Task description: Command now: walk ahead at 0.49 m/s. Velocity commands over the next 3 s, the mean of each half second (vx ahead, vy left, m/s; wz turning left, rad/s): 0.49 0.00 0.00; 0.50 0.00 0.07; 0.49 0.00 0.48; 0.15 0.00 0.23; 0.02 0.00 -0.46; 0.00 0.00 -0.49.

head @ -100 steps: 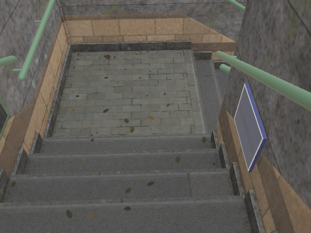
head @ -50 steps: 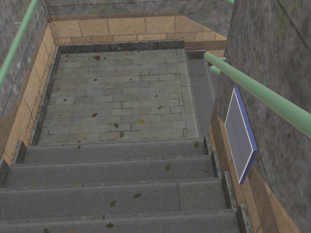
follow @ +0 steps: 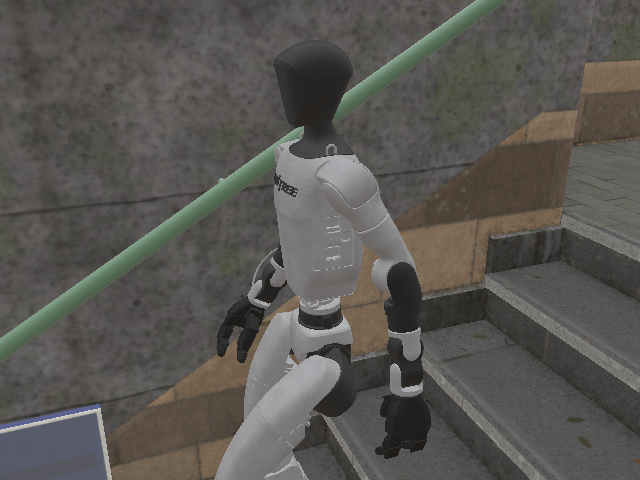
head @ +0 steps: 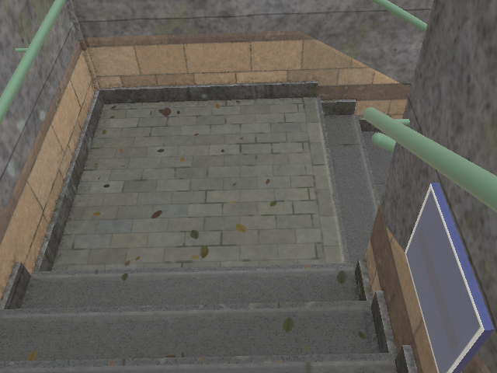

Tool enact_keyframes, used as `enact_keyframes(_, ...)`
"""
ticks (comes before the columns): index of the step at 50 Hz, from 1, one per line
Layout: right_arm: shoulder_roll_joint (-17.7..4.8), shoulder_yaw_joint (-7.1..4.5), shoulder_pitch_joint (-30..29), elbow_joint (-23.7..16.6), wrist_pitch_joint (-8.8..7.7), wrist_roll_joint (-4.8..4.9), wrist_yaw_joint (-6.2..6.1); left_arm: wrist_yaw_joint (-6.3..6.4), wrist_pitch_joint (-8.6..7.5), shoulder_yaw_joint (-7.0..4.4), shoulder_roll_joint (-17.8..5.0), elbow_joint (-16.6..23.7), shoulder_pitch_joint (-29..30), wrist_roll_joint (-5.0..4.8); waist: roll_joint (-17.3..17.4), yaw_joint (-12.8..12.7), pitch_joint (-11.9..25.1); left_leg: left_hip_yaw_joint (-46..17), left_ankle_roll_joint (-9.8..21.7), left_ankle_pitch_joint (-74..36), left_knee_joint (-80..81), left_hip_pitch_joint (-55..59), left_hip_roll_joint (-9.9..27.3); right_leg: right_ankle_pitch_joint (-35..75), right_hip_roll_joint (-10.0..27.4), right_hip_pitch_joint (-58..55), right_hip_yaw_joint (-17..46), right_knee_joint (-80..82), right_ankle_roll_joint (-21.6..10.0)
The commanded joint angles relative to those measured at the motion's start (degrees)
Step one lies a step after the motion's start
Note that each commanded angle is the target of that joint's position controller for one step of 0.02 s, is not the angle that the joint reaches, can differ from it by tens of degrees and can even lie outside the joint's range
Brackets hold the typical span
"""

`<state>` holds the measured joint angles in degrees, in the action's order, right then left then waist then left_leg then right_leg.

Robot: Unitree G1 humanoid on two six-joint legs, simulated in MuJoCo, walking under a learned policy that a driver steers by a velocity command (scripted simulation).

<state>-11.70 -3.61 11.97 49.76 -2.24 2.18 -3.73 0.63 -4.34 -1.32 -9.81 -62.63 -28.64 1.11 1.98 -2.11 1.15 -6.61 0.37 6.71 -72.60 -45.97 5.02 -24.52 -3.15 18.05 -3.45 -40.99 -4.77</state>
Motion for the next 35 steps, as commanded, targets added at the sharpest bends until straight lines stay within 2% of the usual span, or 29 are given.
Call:
enact_keyframes(1,-4.4,-1.16,3.7,-3.6,-0.22,0.02,1.66,1.82,-1.63,-1.24,-7.6,2.7,-0.4,-1.49,-6.5,4.1,-2.3,-3.5,-0.6,-22.7,10.8,-1.8,3.1,11.7,14.2,3.0,19.4,11.6,-8.9)
enact_keyframes(2,-4.7,-0.95,-0.4,-5.5,-0.32,-0.67,2.11,1.94,-1.34,-0.70,-5.4,2.2,-2.0,-2.19,-5.8,2.6,-2.9,-4.4,0.7,-27.5,15.9,-5.5,2.9,9.1,14.7,-0.8,20.1,10.1,-8.3)
enact_keyframes(3,-4.8,-0.84,-0.7,-5.8,-0.09,-1.56,2.61,2.83,-1.02,-0.13,-4.1,2.5,-1.5,-2.72,-4.3,3.0,-5.1,-3.5,0.4,-35.4,25.2,-3.0,2.5,8.5,12.0,1.6,15.2,6.3,-6.6)
enact_keyframes(4,-5.0,-0.41,-3.6,-6.6,-0.28,-2.46,3.42,3.46,-0.98,-0.42,-5.5,4.0,-0.8,-2.45,-3.5,1.7,-4.6,-0.1,0.2,-42.1,30.6,5.5,-0.3,6.1,9.5,7.3,11.1,4.5,-4.7)
enact_keyframes(6,-2.5,0.37,-5.5,-7.6,-0.79,-2.94,4.88,3.29,-0.53,-1.06,-7.1,4.8,-0.6,-2.45,-6.1,0.5,-3.5,4.1,-0.4,-44.0,31.7,18.5,-3.2,3.0,7.6,13.3,7.9,3.2,-4.8)
enact_keyframes(9,-1.9,1.24,-9.1,-9.9,-0.06,-1.38,4.94,3.01,1.47,-2.32,-7.7,5.8,-2.8,-3.63,-5.7,-2.2,-7.9,3.3,-2.5,-28.8,36.6,11.0,-2.8,5.8,9.6,4.2,13.0,-5.4,-6.6)
enact_keyframes(11,-2.0,1.51,-11.0,-10.7,-0.69,-1.44,6.17,3.69,3.28,-3.66,-8.8,5.3,-4.0,-3.91,-5.9,-4.6,-9.2,4.4,-1.8,-23.0,42.6,12.4,-2.1,13.9,12.1,0.8,14.4,-10.6,-7.0)
enact_keyframes(12,-3.0,0.71,-8.0,-9.4,-0.77,-1.64,6.31,4.67,4.02,-3.82,-8.3,4.3,-3.4,-3.86,-6.9,-3.0,-9.6,3.8,-0.8,-20.8,44.1,14.4,-0.3,18.4,14.2,0.5,15.7,-14.9,-7.2)
enact_keyframes(13,-4.0,0.01,0.2,-5.6,-0.75,-2.65,6.19,4.42,3.99,-3.80,-8.9,3.6,-1.3,-3.78,-7.0,0.9,-8.0,5.3,1.4,-16.6,46.8,21.4,-0.5,25.4,13.8,0.2,15.3,-21.9,-7.1)
enact_keyframes(14,-7.6,-2.01,14.7,-1.0,-1.34,-2.52,5.42,3.52,2.45,-3.83,-8.0,3.9,3.4,-3.89,-7.9,8.1,-3.6,5.7,3.9,-21.5,50.2,36.7,0.1,27.6,12.4,4.8,15.4,-33.0,-6.2)
enact_keyframes(15,-11.4,-3.26,28.2,4.0,-1.48,-3.84,5.06,2.01,0.39,-3.58,-6.7,3.3,5.3,-3.60,3.0,14.7,1.1,6.0,7.6,-41.8,51.1,51.5,1.3,20.7,2.6,12.0,9.6,-59.7,-1.8)
enact_keyframes(16,-9.3,-1.15,30.4,6.2,-1.56,-4.09,5.92,1.12,-0.74,-2.81,-1.7,2.4,-2.5,-3.48,15.1,10.9,4.6,-1.6,11.1,-64.3,31.8,69.3,9.0,-31.6,-3.8,36.3,11.3,-83.9,0.5)
enact_keyframes(17,-8.8,-0.92,29.8,6.1,-1.03,-3.24,6.21,-0.14,-2.22,-2.42,-4.1,5.1,-6.4,-5.32,18.5,8.4,11.5,-11.1,14.9,-57.4,29.2,72.8,13.3,-26.3,-1.5,43.0,16.7,-85.3,1.6)
enact_keyframes(18,-11.2,-1.82,28.7,7.1,-0.65,-1.40,6.24,-0.22,-2.31,-2.52,-5.7,6.2,-4.2,-5.74,17.3,8.4,14.1,-18.5,20.3,-35.8,36.1,70.6,17.3,-21.7,-0.4,47.4,15.4,-82.9,3.1)
enact_keyframes(19,-11.1,-2.04,25.3,7.7,0.15,-1.25,6.23,0.91,-1.26,-2.50,-6.2,8.6,2.7,-5.47,8.2,7.0,7.6,-21.3,20.5,-9.8,42.2,61.4,16.1,-11.3,3.7,51.1,11.9,-75.0,2.3)
enact_keyframes(20,-5.0,-0.04,14.1,5.1,0.32,-1.76,6.08,2.24,0.95,-3.45,-7.5,9.4,7.1,-4.51,-0.3,2.0,0.5,-22.7,18.5,2.9,47.7,44.5,13.1,-2.8,6.3,46.8,8.5,-70.0,1.9)
enact_keyframes(21,-3.8,1.00,5.0,1.9,-1.63,-3.22,5.35,2.32,1.91,-3.38,-7.4,10.1,8.0,-3.61,1.1,-1.4,-1.6,-23.2,17.0,-1.0,47.6,32.7,14.3,8.1,9.1,40.7,12.4,-55.1,1.6)
enact_keyframes(22,-0.9,1.89,3.3,2.2,-2.81,-3.42,5.18,1.93,2.39,-3.27,-7.3,9.7,6.5,-1.57,-1.0,-2.5,-1.3,-21.2,15.7,-8.3,46.1,27.2,12.1,12.1,10.9,36.6,12.7,-49.2,1.7)
enact_keyframes(23,-2.8,1.68,4.6,3.4,-3.16,-2.92,3.81,2.01,2.28,-3.72,-7.7,11.2,8.0,-0.43,0.1,-2.8,-4.3,-13.6,14.0,-11.9,47.2,20.4,8.1,17.9,11.1,31.6,12.1,-35.3,3.7)
enact_keyframes(25,-6.1,0.81,8.2,6.5,-2.25,-3.08,1.85,1.36,2.32,-2.46,-3.6,14.1,12.6,0.55,3.9,-1.8,-1.3,-9.3,14.1,-17.9,46.4,19.2,5.0,23.4,10.9,23.0,9.2,-21.9,5.7)
enact_keyframes(26,-8.3,0.05,9.3,6.6,-2.30,-3.71,1.64,0.54,2.18,-2.42,-4.1,12.5,9.3,-0.02,4.1,-2.6,1.1,-8.4,14.3,-19.7,43.7,20.0,5.0,28.6,9.8,20.0,8.1,-24.7,5.6)
enact_keyframes(27,-5.3,0.45,14.8,8.6,-2.73,-2.66,1.02,-0.21,2.07,-2.58,-5.4,13.9,12.1,-0.93,4.2,0.2,0.8,-11.3,14.7,-13.8,41.7,30.3,6.5,34.1,12.0,30.1,13.1,-21.6,4.8)
enact_keyframes(28,-3.7,0.70,17.5,9.0,-3.03,-1.76,0.67,-0.35,1.93,-3.15,-8.3,16.2,16.9,-0.88,2.6,2.2,-1.0,-11.2,14.0,-8.1,39.5,36.6,5.8,38.1,11.7,37.1,14.2,-12.4,3.6)
enact_keyframes(29,-3.8,0.65,17.7,8.1,-3.23,-0.92,0.29,-0.33,1.03,-2.48,-8.5,17.7,22.5,-0.35,1.5,4.2,-2.0,-11.2,12.8,-2.7,36.8,37.3,4.5,43.1,10.9,37.3,12.8,-4.7,2.8)
enact_keyframes(30,-3.6,0.99,15.7,7.2,-3.09,-0.16,-0.43,-0.61,0.27,-2.01,-7.7,19.0,25.4,0.46,-3.5,4.2,-4.8,-4.7,11.0,4.3,35.2,27.2,-0.3,55.1,8.7,26.3,8.9,7.7,2.6)
enact_keyframes(31,-4.1,0.87,16.4,7.7,-2.61,-1.18,-0.38,-1.62,0.10,-1.19,-4.9,19.5,28.4,0.88,-3.3,6.1,-4.6,-3.1,10.7,11.1,35.9,19.7,-0.9,60.5,6.0,16.0,5.0,9.0,2.9)
enact_keyframes(32,-5.0,0.50,17.0,8.2,-2.31,-1.92,0.26,-2.92,1.03,-0.95,-3.5,19.5,27.0,0.51,-1.3,6.2,-3.8,-2.7,10.7,14.5,34.7,17.2,-1.1,61.4,5.8,11.0,5.5,8.4,2.7)
enact_keyframes(33,-5.5,0.15,17.2,8.1,-1.43,-1.77,0.62,-2.92,1.94,-1.09,-3.6,19.9,25.4,-0.19,0.8,6.7,-4.6,-2.9,11.1,14.7,32.2,18.5,-1.0,57.0,5.5,10.5,5.9,9.0,3.5)
enact_keyframes(35,-2.5,0.54,17.6,7.1,0.04,-1.29,1.08,-3.23,2.27,-0.74,-3.7,23.0,26.7,-1.48,2.5,7.3,-7.1,-6.3,11.6,13.5,27.2,23.7,-0.4,46.6,6.6,12.6,7.2,13.7,3.6)
